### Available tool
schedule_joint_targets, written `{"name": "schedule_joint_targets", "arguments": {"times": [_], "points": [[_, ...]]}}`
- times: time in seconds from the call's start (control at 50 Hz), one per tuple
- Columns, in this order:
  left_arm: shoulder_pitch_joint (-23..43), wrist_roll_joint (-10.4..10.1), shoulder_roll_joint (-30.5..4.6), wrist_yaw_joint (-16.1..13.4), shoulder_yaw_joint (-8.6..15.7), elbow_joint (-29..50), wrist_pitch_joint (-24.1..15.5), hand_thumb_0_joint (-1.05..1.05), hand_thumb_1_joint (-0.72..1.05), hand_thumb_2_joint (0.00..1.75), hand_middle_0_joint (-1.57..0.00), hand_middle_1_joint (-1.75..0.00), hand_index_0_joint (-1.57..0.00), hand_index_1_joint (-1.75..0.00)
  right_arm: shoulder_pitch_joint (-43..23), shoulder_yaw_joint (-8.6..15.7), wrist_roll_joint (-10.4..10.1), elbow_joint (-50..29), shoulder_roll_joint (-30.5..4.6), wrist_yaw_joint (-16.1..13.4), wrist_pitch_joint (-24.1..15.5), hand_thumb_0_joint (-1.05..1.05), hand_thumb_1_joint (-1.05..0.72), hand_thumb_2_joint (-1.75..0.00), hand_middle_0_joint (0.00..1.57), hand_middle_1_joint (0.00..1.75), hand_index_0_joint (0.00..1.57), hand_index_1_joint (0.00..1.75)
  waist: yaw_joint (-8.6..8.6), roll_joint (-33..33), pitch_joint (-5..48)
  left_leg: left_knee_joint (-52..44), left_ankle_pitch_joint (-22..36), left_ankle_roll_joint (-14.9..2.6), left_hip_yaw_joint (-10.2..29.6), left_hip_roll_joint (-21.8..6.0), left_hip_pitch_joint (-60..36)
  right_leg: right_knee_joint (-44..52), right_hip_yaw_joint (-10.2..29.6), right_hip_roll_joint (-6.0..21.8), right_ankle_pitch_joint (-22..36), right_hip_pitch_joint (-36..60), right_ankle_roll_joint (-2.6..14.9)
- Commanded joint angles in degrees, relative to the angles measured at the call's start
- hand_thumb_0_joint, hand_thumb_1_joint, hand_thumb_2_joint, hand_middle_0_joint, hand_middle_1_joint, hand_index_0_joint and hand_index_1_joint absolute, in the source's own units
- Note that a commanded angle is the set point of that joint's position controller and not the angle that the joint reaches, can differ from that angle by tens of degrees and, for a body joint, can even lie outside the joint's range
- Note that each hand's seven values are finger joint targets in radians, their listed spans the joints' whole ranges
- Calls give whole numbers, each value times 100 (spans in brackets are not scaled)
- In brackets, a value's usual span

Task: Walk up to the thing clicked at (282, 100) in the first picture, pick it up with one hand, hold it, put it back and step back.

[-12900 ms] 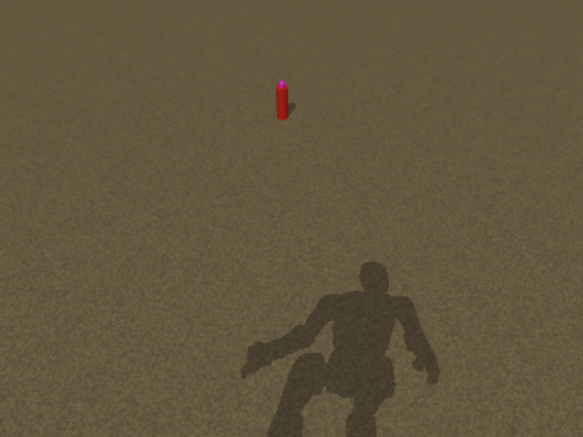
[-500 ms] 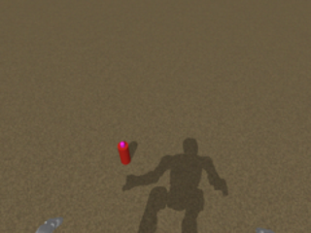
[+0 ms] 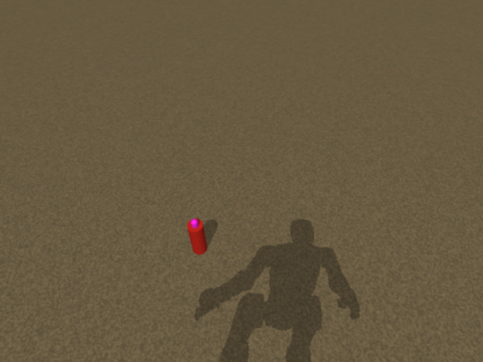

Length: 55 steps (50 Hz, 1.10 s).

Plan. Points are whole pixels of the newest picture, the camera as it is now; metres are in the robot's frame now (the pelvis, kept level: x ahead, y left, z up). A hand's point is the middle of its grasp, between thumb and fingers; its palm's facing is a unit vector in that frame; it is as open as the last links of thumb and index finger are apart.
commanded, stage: stand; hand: left
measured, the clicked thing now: (197, 235) +0.73 +0.24 -0.67
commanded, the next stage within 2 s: walk up in 0.56 s
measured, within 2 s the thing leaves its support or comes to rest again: neither
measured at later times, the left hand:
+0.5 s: hand out of the picture +0.08 +0.25 -0.16, palm faces -0.03 -0.94 -0.34, open 7.4 cm
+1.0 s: hand out of the picture +0.13 +0.33 -0.17, palm faces -0.02 -0.94 -0.33, open 7.4 cm
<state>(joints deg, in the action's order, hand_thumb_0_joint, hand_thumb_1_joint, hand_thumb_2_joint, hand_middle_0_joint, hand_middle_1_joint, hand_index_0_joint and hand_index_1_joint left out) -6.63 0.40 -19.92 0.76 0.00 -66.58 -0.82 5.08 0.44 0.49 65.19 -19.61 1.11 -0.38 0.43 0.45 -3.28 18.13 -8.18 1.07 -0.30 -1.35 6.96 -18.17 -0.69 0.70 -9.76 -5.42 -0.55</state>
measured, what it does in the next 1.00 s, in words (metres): walks ahead: left foot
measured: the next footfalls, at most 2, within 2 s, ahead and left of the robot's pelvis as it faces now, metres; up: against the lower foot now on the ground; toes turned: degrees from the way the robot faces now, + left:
left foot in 0.82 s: +0.15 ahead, +0.15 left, +0.00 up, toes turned +3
right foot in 1.30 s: +0.37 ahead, -0.14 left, +0.00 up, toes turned -2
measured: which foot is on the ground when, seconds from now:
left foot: down 0.00-0.64, up 0.66-0.80, down 0.82-1.00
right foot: down 0.00-0.84, up 0.86-1.00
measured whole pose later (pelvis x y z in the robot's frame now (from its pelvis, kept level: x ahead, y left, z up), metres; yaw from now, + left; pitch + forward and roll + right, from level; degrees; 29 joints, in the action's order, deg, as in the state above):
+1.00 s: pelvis +0.11 +0.04 -0.01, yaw +0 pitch -3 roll +0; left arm -17.6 0.6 -25.2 2.8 3.7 -57.4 -0.4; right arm 16.9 4.2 1.4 54.7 -21.2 2.4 -3.6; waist -0.4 -3.5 -4.0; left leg 26.1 -14.4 -1.5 -3.2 -0.5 8.7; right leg -57.0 4.0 -1.0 -22.2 -21.5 2.2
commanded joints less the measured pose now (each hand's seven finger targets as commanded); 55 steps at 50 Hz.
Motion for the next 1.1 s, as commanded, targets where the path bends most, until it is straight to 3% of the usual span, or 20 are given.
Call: {"name": "schedule_joint_targets", "arguments": {"times": [0.0, 0.1, 0.3, 0.52, 0.54, 0.56, 0.6, 0.62, 0.64, 0.68, 0.7, 0.74, 0.8, 0.82, 0.84, 0.86, 0.88, 0.94, 0.98, 1.08], "points": [[245, 31, -1241, -84, 213, 363, -133, 0, 90, 90, -20, -30, -20, -30, -291, 225, 18, -337, -1212, -84, -152, 0, -90, -90, 20, 30, 20, 30, -26, 20, 202, -447, -572, -190, 632, -602, 171, 457, 585, 632, -301, -253, 136], [302, 26, -1287, -92, 220, 406, -131, 0, 90, 90, -20, -30, -20, -30, -127, 213, 23, -306, -1210, -81, -131, 0, -90, -90, 20, 30, 20, 30, -77, -137, 103, -346, -608, -181, 596, -539, 167, 554, 664, 648, -714, -517, 141], [195, -11, -1271, -96, 208, 450, -164, 0, 90, 90, -20, -30, -20, -30, -40, 174, 10, -282, -1264, -105, -171, 0, -90, -90, 20, 30, 20, 30, -50, 2, 540, -167, 529, -188, 558, -643, 6, 294, 611, 700, 636, 16, 151], [229, -5, -1269, -95, 203, 436, -122, 0, 90, 90, -20, -30, -20, -30, -53, 120, 0, -278, -1264, -129, -163, 0, -90, -90, 20, 30, 20, 30, -32, -14, 349, -258, 434, -147, 546, -648, 2, 327, 576, 675, 450, -109, 150], [-156, 70, -1610, 23, 508, 719, -165, 0, 90, 90, -20, -30, -20, -30, 301, 432, 74, -581, -1677, -17, -205, 0, -90, -90, 20, 30, 20, 30, -22, -67, 901, 222, -2183, -529, 455, -351, 7, -17, 453, 324, -2014, 183, 404], [-346, 133, -1633, 58, 554, 669, -163, 0, 90, 90, -20, -30, -20, -30, 353, 477, 135, -588, -1677, 20, -202, 0, -90, -90, 20, 30, 20, 30, 58, -76, 550, 350, -3067, -585, 576, -375, 594, -66, 759, 459, -2965, -9, 544], [-622, 168, -1721, 93, 661, 740, -161, 0, 90, 90, -20, -30, -20, -30, -76, 449, 164, -863, -1501, 79, -181, 0, -90, -90, 20, 30, 20, 30, 306, -350, -171, 940, -2906, -433, 218, -96, 1849, 441, 1461, 880, -3657, 96, 783], [-676, 172, -1853, 75, 733, 789, -182, 0, 90, 90, -20, -30, -20, -30, -203, 453, 179, -986, -1312, 101, -187, 0, -90, -90, 20, 30, 20, 30, 372, -887, -473, 1849, -1910, -289, -236, 73, 2382, 986, 2017, 1441, -3612, 320, 1040], [-754, 189, -1930, 49, 795, 878, -233, 0, 90, 90, -20, -30, -20, -30, -265, 486, 211, -1079, -1317, 91, -209, 0, -90, -90, 20, 30, 20, 30, 478, -911, -696, 2379, -1684, -233, 45, -210, 2909, 1127, 2426, 1854, -2769, 594, 1348], [-838, 194, -1889, 45, 805, 1032, -282, 0, 90, 90, -20, -30, -20, -30, -272, 521, 171, -1218, -1315, 97, -301, 0, -90, -90, 20, 30, 20, 30, 449, -670, -603, 2213, -1748, -276, 215, -374, 2999, 818, 2254, 1899, -663, 1039, 1556], [-784, 179, -1822, 51, 797, 1094, -281, 0, 90, 90, -20, -30, -20, -30, -155, 532, 168, -1244, -1293, 114, -331, 0, -90, -90, 20, 30, 20, 30, 362, -649, -374, 2126, -1841, -262, 170, -356, 2645, 732, 1925, 1707, -444, 946, 1455], [-336, 201, -1847, 107, 761, 1363, -252, 0, 90, 90, -20, -30, -20, -30, 263, 605, 158, -1250, -1245, 192, -318, 0, -90, -90, 20, 30, 20, 30, 97, -976, -219, 1766, -1682, -308, 87, -320, 1506, 743, 1369, 1406, -1562, -72, 1230], [272, 142, -1396, 159, 619, 1736, -163, 0, 90, 90, -20, -30, -20, -30, 2024, 870, 158, -757, -1524, 97, -391, 0, -90, -90, 20, 30, 20, 30, -890, -45, 240, 532, -277, -205, -141, 23, -1393, -1462, 187, 435, -1344, -1967, 648], [-132, 102, -890, 172, 477, 1786, -157, 0, 90, 90, -20, -30, -20, -30, 2568, 1036, 251, -679, -2032, 3, -411, 0, -90, -90, 20, 30, 20, 30, -1045, 1666, 410, -358, -1477, -334, 1576, -1037, -1976, -3421, -176, -384, -2123, -2965, 399], [-603, 59, -998, 110, 490, 1673, -116, 0, 90, 90, -20, -30, -20, -30, 2124, 1031, 263, -968, -2326, -28, -449, 0, -90, -90, 20, 30, 20, 30, -729, 1458, 420, -1075, -3060, -737, 3643, -1988, -1480, -4251, 515, -641, -2300, -3369, 324], [-723, 68, -1567, 75, 605, 1579, -68, 0, 90, 90, -20, -30, -20, -30, 1435, 1016, 171, -1225, -2341, -19, -432, 0, -90, -90, 20, 30, 20, 30, -480, 794, 84, -1131, -3876, -1051, 3625, -2136, -527, -4375, 1042, -163, -2065, -3004, 403], [-781, 27, -1652, 93, 586, 1578, -96, 0, 90, 90, -20, -30, -20, -30, 1090, 956, 106, -1348, -2262, -1, -431, 0, -90, -90, 20, 30, 20, 30, -314, 696, -195, -1015, -3490, -1355, 3301, -2153, -254, -4464, 982, 49, -1775, -2981, 429], [-1159, 5, -1587, 139, 608, 1342, -144, 0, 90, 90, -20, -30, -20, -30, 1024, 731, 51, -1568, -1623, -19, -526, 0, -90, -90, 20, 30, 20, 30, -81, 546, -243, -592, -1121, -986, 1476, -1391, -450, -3922, 945, 220, -1001, -2759, 300], [-1076, 30, -1492, 187, 586, 1444, -128, 0, 90, 90, -20, -30, -20, -30, 1369, 733, 16, -1540, -1643, -30, -570, 0, -90, -90, 20, 30, 20, 30, -188, 569, -264, -521, 226, -1055, 1151, -1387, -406, -3778, 784, 220, -730, -2669, 156], [-584, 50, -1307, 264, 540, 1836, -101, 0, 90, 90, -20, -30, -20, -30, 1596, 740, -12, -1749, -1721, -61, -567, 0, -90, -90, 20, 30, 20, 30, -253, 772, -426, -297, 1921, -1093, 408, -1260, -553, -2790, 402, 295, -219, -2706, 90]]}}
